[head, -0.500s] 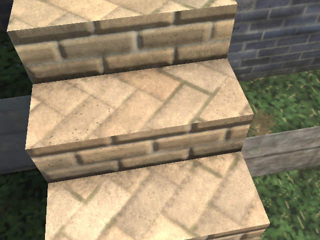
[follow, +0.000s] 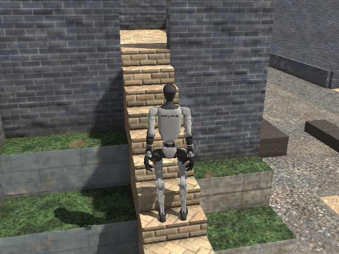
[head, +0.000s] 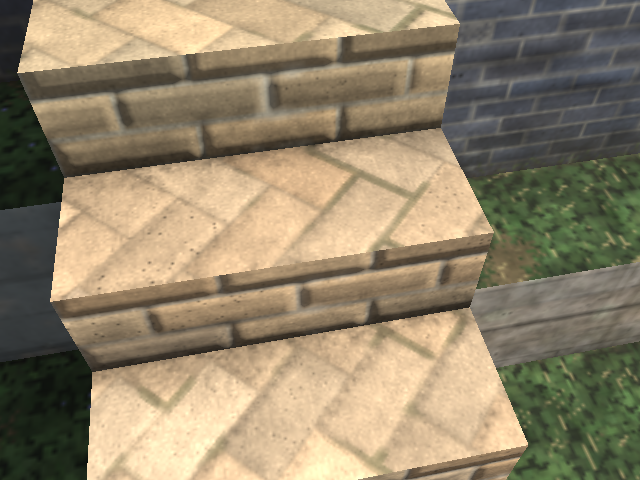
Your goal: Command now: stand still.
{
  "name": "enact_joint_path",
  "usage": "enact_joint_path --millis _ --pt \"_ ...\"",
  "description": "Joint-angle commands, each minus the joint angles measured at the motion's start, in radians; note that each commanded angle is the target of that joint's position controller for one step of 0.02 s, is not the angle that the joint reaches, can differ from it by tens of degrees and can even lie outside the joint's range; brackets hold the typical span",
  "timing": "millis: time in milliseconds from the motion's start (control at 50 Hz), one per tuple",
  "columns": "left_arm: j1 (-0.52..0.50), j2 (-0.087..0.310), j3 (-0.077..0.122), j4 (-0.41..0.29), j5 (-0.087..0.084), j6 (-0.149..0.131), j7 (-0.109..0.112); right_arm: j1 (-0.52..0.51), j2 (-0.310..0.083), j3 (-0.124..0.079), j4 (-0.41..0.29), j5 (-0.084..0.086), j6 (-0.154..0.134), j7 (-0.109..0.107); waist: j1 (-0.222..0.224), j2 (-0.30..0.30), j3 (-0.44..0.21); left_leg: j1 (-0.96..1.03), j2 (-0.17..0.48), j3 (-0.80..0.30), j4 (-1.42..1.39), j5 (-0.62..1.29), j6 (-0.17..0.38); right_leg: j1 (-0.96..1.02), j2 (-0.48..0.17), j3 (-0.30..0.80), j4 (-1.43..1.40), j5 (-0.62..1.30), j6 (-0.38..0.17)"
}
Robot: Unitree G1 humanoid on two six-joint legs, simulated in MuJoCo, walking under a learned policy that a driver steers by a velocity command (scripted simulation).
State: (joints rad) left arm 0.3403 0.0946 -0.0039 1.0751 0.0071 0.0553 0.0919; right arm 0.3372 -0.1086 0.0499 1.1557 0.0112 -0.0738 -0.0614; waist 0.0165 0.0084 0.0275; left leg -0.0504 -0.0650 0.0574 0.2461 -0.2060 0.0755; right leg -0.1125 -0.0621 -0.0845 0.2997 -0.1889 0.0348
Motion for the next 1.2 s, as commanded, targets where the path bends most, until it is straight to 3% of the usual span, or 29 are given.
enact_joint_path --millis 20,280,320,380,480,560,580,620,660,760,800,840,860,900,940,980,1080,1200 --pt "0.095 0.057 0.009 0.002 -0.001 -0.001 -0.002 0.103 -0.048 -0.007 0.005 0.0 -0.005 -0.004 0.001 -0.011 0.054 -0.024 0.167 -0.123 -0.043 0.189 -0.014 -0.041 -0.098 0.068 -0.031 0.133 -0.067" --pt "0.104 0.054 0.013 0.022 -0.008 0.001 -0.001 0.125 -0.026 -0.009 0.009 0.001 -0.005 0.0 0.001 0.006 0.067 -0.007 0.169 -0.132 -0.047 0.225 -0.027 -0.081 -0.094 0.073 -0.013 0.09 -0.072" --pt "0.105 0.041 0.01 0.028 -0.008 -0.001 -0.005 0.128 -0.011 -0.006 0.012 0.002 -0.006 -0.001 0.0 0.003 0.065 -0.006 0.161 -0.14 -0.08 0.094 -0.024 -0.078 -0.087 0.072 -0.025 0.047 -0.076" --pt "0.096 0.039 0.008 0.029 -0.012 -0.01 -0.01 0.11 -0.019 -0.008 0.009 0.01 -0.012 0.0 0.005 0.014 0.096 -0.036 0.155 -0.158 -0.116 -0.032 -0.008 -0.081 -0.071 0.062 -0.01 0.02 -0.089" --pt "0.08 0.031 0.006 0.02 -0.024 -0.025 -0.02 0.088 -0.022 -0.011 0.0 0.03 -0.024 0.007 0.009 0.012 0.104 -0.034 0.153 -0.158 -0.108 -0.032 0.021 -0.09 -0.047 0.039 0.039 -0.01 -0.118" --pt "0.074 0.026 -0.001 0.016 -0.027 -0.04 -0.023 0.077 -0.027 -0.012 -0.008 0.035 -0.031 0.018 0.004 0.031 0.131 -0.013 0.144 -0.149 -0.078 0.135 0.031 -0.108 -0.04 0.039 0.07 0.006 -0.14" --pt "0.081 0.029 -0.001 0.013 -0.027 -0.043 -0.025 0.083 -0.015 -0.009 -0.007 0.036 -0.032 0.021 0.005 0.037 0.109 0.018 0.14 -0.139 -0.058 0.21 0.031 -0.104 -0.038 0.037 0.083 0.012 -0.142" --pt "0.073 0.034 -0.001 0.002 -0.029 -0.048 -0.03 0.054 -0.041 -0.013 -0.02 0.038 -0.028 0.023 0.013 0.01 0.083 0.023 0.127 -0.121 -0.013 0.319 0.034 -0.074 -0.04 0.041 0.075 0.064 -0.135" --pt "0.072 0.033 -0.001 -0.001 -0.042 -0.054 -0.034 0.043 -0.055 -0.018 -0.032 0.03 -0.031 0.021 0.013 -0.019 0.044 0.026 0.12 -0.103 0.024 0.452 0.024 -0.021 -0.042 0.046 0.088 0.156 -0.127" --pt "0.104 0.066 0.008 -0.006 -0.042 -0.053 -0.037 0.024 -0.093 -0.022 -0.059 0.027 -0.033 0.017 0.025 -0.003 -0.059 0.064 0.12 -0.071 0.137 0.816 -0.022 0.069 -0.032 0.035 0.114 0.351 -0.109" --pt "0.096 0.082 0.012 -0.012 -0.044 -0.051 -0.036 -0.022 -0.115 -0.025 -0.083 0.027 -0.03 0.021 0.033 -0.008 -0.068 0.024 0.113 -0.073 0.17 0.802 -0.027 0.111 -0.04 0.046 0.101 0.391 -0.102" --pt "0.069 0.056 0.002 -0.018 -0.05 -0.058 -0.051 -0.024 -0.11 -0.022 -0.103 0.02 -0.014 0.026 0.023 -0.032 -0.057 0.042 0.105 -0.081 0.175 0.721 -0.027 0.102 -0.042 0.036 0.076 0.445 -0.077" --pt "0.064 0.079 0.005 -0.016 -0.048 -0.065 -0.048 -0.011 -0.154 -0.034 -0.108 0.024 -0.001 0.032 0.008 -0.054 -0.054 0.052 0.098 -0.08 0.164 0.607 -0.015 0.106 -0.051 0.023 0.076 0.446 -0.073" --pt "0.003 0.086 0.0 -0.036 -0.043 -0.074 -0.047 -0.022 -0.145 -0.032 -0.124 0.011 0.011 0.036 -0.017 -0.068 -0.017 0.064 0.094 -0.085 0.114 0.515 -0.009 0.061 -0.056 0.018 0.086 0.496 -0.067" --pt "-0.019 0.106 0.005 -0.052 -0.044 -0.077 -0.047 -0.015 -0.15 -0.029 -0.128 0.016 0.014 0.036 -0.025 -0.028 -0.023 0.112 0.102 -0.084 0.091 0.568 -0.015 0.026 -0.052 0.011 0.121 0.513 -0.071" --pt "-0.024 0.1 0.007 -0.064 -0.041 -0.073 -0.051 -0.045 -0.163 -0.025 -0.136 0.024 0.016 0.031 -0.004 0.031 -0.024 0.127 0.119 -0.093 0.1 0.622 -0.015 -0.005 -0.041 0.001 0.119 0.395 -0.073" --pt "-0.054 0.113 0.002 -0.08 -0.033 -0.074 -0.052 -0.108 -0.179 -0.025 -0.16 0.013 0.013 0.033 0.009 -0.042 -0.011 0.07 0.124 -0.107 0.079 0.513 -0.006 0.047 -0.058 0.027 0.055 0.403 -0.064" --pt "-0.087 0.129 0.003 -0.087 -0.022 -0.081 -0.051 -0.111 -0.173 -0.017 -0.151 0.006 0.008 0.031 0.002 -0.026 -0.012 0.083 0.131 -0.125 0.034 0.433 -0.007 0.042 -0.066 0.037 0.011 0.37 -0.074"
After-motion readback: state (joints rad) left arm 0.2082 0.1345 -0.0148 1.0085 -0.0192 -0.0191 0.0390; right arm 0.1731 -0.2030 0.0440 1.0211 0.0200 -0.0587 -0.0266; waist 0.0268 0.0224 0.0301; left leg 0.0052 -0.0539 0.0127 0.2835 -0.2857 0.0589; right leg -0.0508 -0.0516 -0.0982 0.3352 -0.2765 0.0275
